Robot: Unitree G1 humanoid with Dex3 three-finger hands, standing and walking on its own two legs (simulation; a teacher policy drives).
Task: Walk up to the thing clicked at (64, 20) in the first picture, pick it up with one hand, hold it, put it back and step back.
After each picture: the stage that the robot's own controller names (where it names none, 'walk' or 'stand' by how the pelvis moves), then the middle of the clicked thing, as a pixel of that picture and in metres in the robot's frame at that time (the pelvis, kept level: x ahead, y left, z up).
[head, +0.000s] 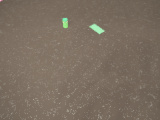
stand; (65, 23) +1.71 +0.18 -0.72
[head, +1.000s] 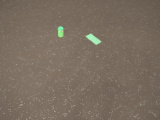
walk; (60, 31) +1.56 +0.16 -0.72
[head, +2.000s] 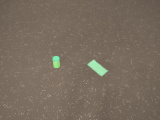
walk; (56, 62) +1.00 +0.19 -0.72
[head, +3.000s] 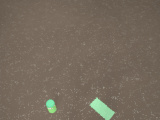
walk; (51, 106) +0.58 +0.24 -0.70
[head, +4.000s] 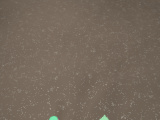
stand; out of the picture +0.41 +0.22 -0.71
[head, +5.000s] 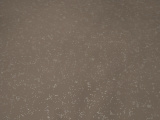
stand; out of the picture +0.38 +0.21 -0.73
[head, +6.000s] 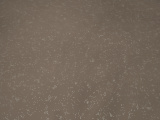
stand; out of the picture +0.38 +0.21 -0.73
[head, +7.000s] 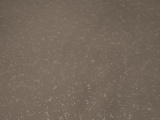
stand; out of the picture +0.37 +0.21 -0.73
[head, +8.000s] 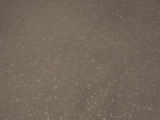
go down; out of the picture +0.37 +0.21 -0.73
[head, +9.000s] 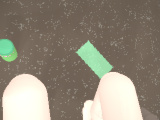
go down; (7, 50) +0.45 +0.27 -0.30
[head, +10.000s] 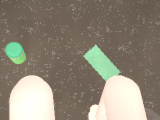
approach; (16, 53) +0.44 +0.27 -0.30
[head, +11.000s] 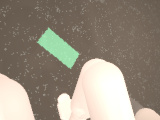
close in; out of the picture +0.42 +0.31 -0.22
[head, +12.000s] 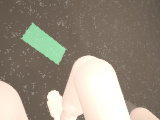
close; out of the picture +0.42 +0.32 -0.22
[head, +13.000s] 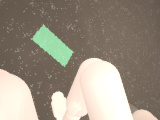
lift; out of the picture +0.40 +0.30 -0.21
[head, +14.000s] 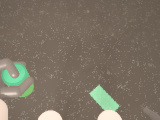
lift; (19, 81) +0.34 +0.20 -0.01
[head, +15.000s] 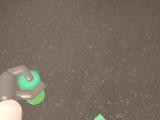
hold; (32, 88) +0.33 +0.17 +0.00
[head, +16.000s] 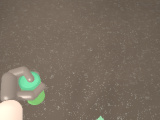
hold; (32, 89) +0.33 +0.18 -0.01
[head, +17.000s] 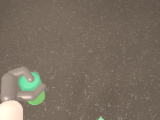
crouch; (33, 89) +0.33 +0.18 +0.00
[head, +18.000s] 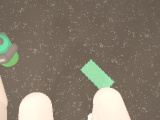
crouch; (4, 51) +0.44 +0.24 -0.08
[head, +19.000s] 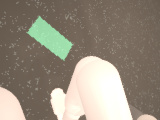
lower; out of the picture +0.42 +0.33 -0.23
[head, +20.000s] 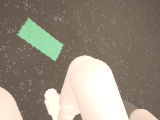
lower; out of the picture +0.42 +0.34 -0.22
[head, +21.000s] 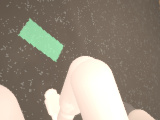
lower; out of the picture +0.42 +0.33 -0.23
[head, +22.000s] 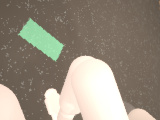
lower; out of the picture +0.42 +0.33 -0.23
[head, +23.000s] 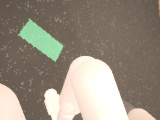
loosen; out of the picture +0.42 +0.33 -0.23
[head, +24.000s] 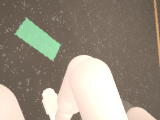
withdraw; out of the picture +0.41 +0.33 -0.23
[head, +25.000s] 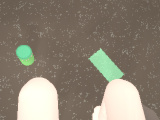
walk; (25, 55) +0.46 +0.26 -0.33
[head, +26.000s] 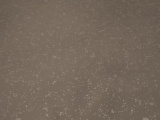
stand; out of the picture +0.39 +0.21 -0.66
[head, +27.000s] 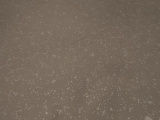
stand; out of the picture +0.40 +0.22 -0.67
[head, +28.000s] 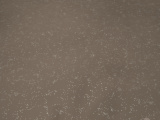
stand; out of the picture +0.40 +0.22 -0.67
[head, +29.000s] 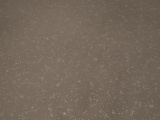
stand; out of the picture +0.41 +0.21 -0.72
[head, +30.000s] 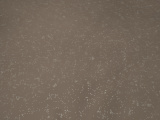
stand; out of the picture +0.38 +0.22 -0.73
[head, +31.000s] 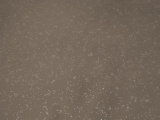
walk; out of the picture +0.38 +0.22 -0.72
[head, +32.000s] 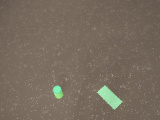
walk; (58, 92) +0.58 +0.23 -0.70
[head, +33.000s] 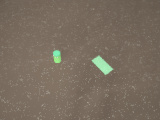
walk; (57, 56) +0.90 +0.19 -0.69
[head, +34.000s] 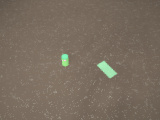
stand; (65, 60) +1.02 +0.17 -0.71
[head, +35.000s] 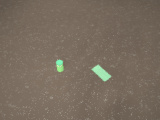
stand; (59, 65) +1.02 +0.20 -0.73
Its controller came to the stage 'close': yes
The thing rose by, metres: 0.71
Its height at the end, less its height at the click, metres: +0.00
